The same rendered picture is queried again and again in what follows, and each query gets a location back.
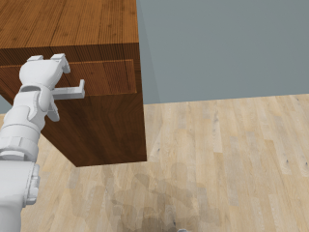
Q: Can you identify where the drawer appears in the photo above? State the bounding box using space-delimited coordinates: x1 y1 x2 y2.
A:
0 59 135 99

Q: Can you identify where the left robot upper arm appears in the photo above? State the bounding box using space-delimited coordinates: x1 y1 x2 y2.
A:
0 160 41 232

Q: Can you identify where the cabinet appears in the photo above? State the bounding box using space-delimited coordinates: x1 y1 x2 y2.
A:
0 0 148 167

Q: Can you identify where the handle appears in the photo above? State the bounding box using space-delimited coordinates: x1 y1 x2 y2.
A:
51 79 85 101

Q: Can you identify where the left robot forearm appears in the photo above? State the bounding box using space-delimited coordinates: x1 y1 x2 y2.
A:
0 82 52 163

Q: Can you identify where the robot left hand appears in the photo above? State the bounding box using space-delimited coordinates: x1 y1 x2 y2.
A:
19 53 70 122

